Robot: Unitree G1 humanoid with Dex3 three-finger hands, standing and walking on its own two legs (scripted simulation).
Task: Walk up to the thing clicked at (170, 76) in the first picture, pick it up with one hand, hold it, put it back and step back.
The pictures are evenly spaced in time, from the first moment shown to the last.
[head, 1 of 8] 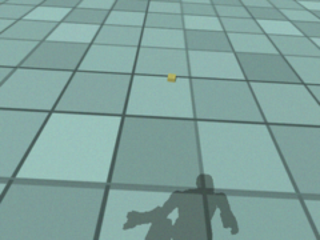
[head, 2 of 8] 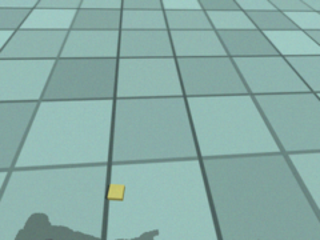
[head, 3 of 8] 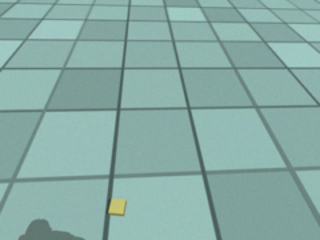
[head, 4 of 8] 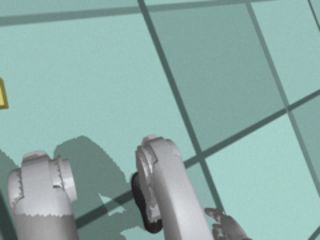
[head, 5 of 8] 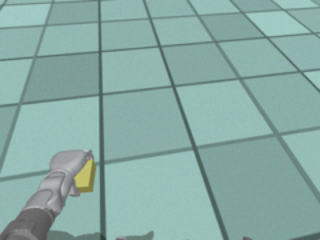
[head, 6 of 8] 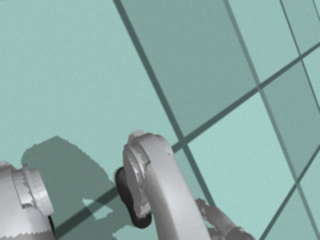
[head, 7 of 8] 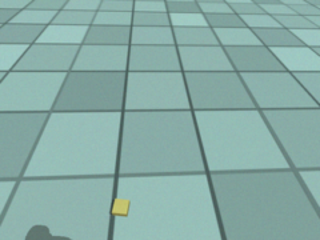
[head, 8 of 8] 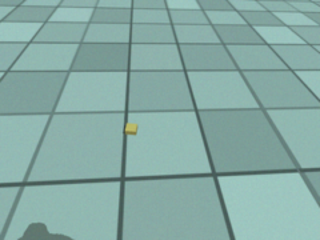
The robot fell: no
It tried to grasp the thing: yes
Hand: left
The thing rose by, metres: 0.69
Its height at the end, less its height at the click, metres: +0.00
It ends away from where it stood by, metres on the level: 0.01
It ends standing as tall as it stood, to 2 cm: yes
